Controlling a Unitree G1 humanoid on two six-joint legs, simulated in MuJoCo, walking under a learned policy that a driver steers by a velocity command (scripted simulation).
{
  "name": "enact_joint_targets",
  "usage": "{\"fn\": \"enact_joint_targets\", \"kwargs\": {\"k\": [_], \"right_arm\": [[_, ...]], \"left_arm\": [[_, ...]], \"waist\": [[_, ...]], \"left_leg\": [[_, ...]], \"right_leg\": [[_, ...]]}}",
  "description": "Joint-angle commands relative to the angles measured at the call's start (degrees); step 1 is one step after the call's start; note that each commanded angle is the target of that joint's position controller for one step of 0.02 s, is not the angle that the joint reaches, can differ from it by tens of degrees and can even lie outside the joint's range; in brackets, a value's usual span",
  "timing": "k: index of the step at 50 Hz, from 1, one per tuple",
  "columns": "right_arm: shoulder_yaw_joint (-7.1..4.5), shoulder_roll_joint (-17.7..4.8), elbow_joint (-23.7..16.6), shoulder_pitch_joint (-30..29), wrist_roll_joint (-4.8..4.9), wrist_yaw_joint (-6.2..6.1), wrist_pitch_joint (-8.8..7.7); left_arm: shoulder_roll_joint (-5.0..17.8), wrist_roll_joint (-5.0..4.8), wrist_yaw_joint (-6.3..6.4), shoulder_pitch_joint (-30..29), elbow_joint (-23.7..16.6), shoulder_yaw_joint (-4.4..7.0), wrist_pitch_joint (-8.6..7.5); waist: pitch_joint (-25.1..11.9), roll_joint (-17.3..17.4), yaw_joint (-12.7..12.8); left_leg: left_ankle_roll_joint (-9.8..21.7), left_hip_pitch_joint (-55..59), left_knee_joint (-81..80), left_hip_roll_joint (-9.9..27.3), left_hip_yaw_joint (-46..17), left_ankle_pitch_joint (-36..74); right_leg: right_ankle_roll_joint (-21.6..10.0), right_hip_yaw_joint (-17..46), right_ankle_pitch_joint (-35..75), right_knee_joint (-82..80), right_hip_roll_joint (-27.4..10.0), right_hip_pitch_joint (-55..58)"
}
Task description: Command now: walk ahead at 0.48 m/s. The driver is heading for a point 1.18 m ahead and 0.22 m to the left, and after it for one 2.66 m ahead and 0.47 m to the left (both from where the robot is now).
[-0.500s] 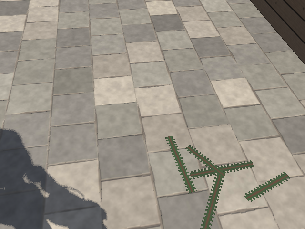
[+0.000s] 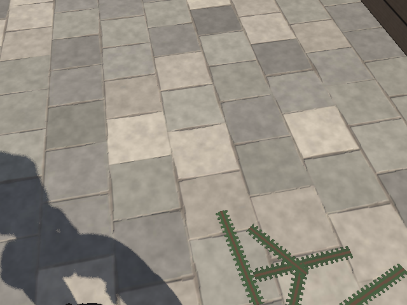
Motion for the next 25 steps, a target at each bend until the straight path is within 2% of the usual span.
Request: {"fn": "enact_joint_targets", "kwargs": {"k": [1, 2, 3, 4, 6, 8, 10, 14, 18, 20, 22, 23, 24, 25], "right_arm": [[-1.17, -7.10, -6.78, -4.56, 1.81, -0.06, -3.58], [-1.84, -7.07, -6.77, -5.73, 0.91, -0.60, -3.18], [-2.07, -5.94, -6.55, -3.92, 0.43, -0.76, -2.24], [-2.07, -4.42, -6.27, -2.52, 0.38, -0.85, -1.38], [-2.22, -3.68, -6.96, -3.52, 0.25, -1.00, -0.28], [-2.60, -4.78, -9.05, -8.83, -0.39, -1.14, 0.04], [-2.74, -5.03, -10.70, -13.96, -0.74, -0.95, -0.13], [-2.13, -3.77, -12.99, -22.83, -0.46, -0.04, -0.79], [-1.63, -3.94, -15.40, -29.46, 0.14, 1.28, -1.15], [-1.67, -4.66, -16.62, -30.79, 0.24, 2.05, -1.53], [-2.28, -6.42, -16.46, -27.76, 0.32, 2.44, -1.88], [-3.14, -8.00, -15.23, -22.76, 0.23, 2.37, -2.01], [-4.66, -10.77, -12.11, -12.75, 0.13, 2.01, -1.99], [-5.94, -15.51, -9.94, -1.65, -0.64, 1.39, -1.79]], "left_arm": [[7.29, 0.23, 0.35, 12.06, 1.67, 1.69, -0.21], [5.64, 0.85, 0.04, 9.01, 1.37, 1.21, -0.52], [4.29, 1.47, -0.17, 8.04, 1.86, 0.78, -0.77], [3.71, 1.43, -0.31, 8.41, 2.55, 0.63, -0.77], [4.92, 1.11, 0.10, 10.32, 3.89, 0.76, -0.93], [6.99, 1.22, 1.03, 12.48, 4.66, 1.14, -0.90], [7.82, 1.11, 1.86, 14.86, 5.15, 1.27, -0.51], [8.86, 0.41, 2.60, 19.11, 5.99, 1.30, 0.09], [9.29, -0.06, 2.71, 23.74, 7.87, 1.51, 1.03], [9.74, -0.14, 2.91, 24.36, 8.39, 1.85, 1.69], [10.64, -0.12, 3.05, 22.99, 8.14, 2.23, 2.28], [10.96, -0.08, 3.06, 21.45, 7.73, 2.29, 2.58], [9.67, 0.23, 3.03, 20.63, 7.23, 1.77, 2.83], [7.53, 1.32, 3.01, 21.25, 5.67, 0.72, 2.71]], "waist": [[-9.27, -3.03, 6.15], [-6.48, -0.95, 3.96], [-5.92, -2.18, 1.58], [-5.22, -3.34, 0.57], [-2.54, -3.81, -0.21], [-0.41, -2.99, 0.42], [0.43, -2.49, 1.77], [1.13, -2.77, 4.67], [2.67, -2.91, 6.88], [2.68, -3.40, 6.42], [0.53, -4.84, 3.91], [-2.69, -5.52, 0.80], [-8.76, -4.75, -3.70], [-17.89, 1.92, -6.91]], "left_leg": [[2.41, -33.66, 20.74, 4.26, -3.01, 7.42], [2.32, -30.20, 17.36, 6.30, -2.19, 10.62], [2.46, -25.99, 14.98, 8.05, -2.71, 12.39], [2.41, -24.18, 12.96, 8.48, -2.46, 12.70], [1.73, -24.94, 8.93, 9.22, -1.39, 13.45], [0.33, -29.84, 3.26, 9.93, -0.93, 18.60], [-0.49, -33.67, -4.13, 9.88, -0.53, 25.25], [-0.73, -31.30, -19.04, 6.97, 2.40, 35.07], [-0.20, -32.86, -25.64, 5.49, 2.88, 33.09], [1.09, -33.20, -27.70, 4.99, 2.67, 29.10], [2.71, -27.36, -29.18, 3.25, 3.86, 24.79], [3.87, -19.66, -30.02, 1.19, 5.66, 24.04], [5.65, -6.02, -29.99, 0.14, 6.29, 25.08], [9.59, 12.53, -28.65, 11.32, -6.56, 25.46]], "right_leg": [[-10.53, 31.74, -5.38, -21.03, -19.37, 33.40], [-9.44, 25.38, 0.97, -22.27, -17.20, 25.15], [-8.71, 21.03, 2.72, -23.87, -15.11, 20.22], [-8.84, 18.78, 2.85, -25.44, -14.09, 17.69], [-9.62, 15.20, 4.19, -28.04, -13.33, 14.01], [-10.12, 13.68, 4.86, -29.70, -13.43, 14.31], [-9.43, 12.35, 6.13, -30.05, -13.04, 16.84], [-7.01, 8.02, 7.64, -29.81, -11.10, 19.64], [-6.76, 8.03, 7.87, -26.93, -13.69, 27.62], [-6.13, 8.68, 10.55, -24.28, -15.73, 31.93], [-4.91, 8.48, 20.04, -20.02, -16.42, 33.91], [-3.93, 7.08, 30.25, -14.19, -15.19, 33.49], [-2.34, 4.70, 35.02, -2.82, -12.00, 29.74], [-0.20, 1.87, 19.41, 16.19, -8.23, 17.06]]}}
Next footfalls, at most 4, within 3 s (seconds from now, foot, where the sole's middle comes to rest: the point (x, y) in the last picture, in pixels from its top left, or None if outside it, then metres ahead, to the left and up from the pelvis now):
0.48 left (163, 300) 0.46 0.14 -0.75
1.06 right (233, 208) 0.78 -0.10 -0.75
1.62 left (163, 150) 1.06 0.16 -0.75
2.10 right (182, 91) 1.40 0.08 -0.75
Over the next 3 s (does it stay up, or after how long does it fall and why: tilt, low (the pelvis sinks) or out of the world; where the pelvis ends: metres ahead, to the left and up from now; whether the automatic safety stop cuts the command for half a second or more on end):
stays up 1.48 0.31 0.02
